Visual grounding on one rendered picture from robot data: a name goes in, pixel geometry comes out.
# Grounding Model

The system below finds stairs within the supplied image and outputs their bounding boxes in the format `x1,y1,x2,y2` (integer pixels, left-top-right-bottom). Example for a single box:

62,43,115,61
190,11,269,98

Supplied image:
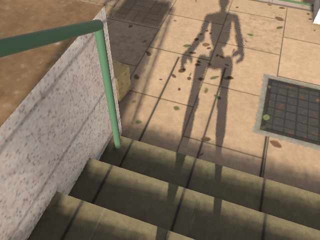
27,135,320,240

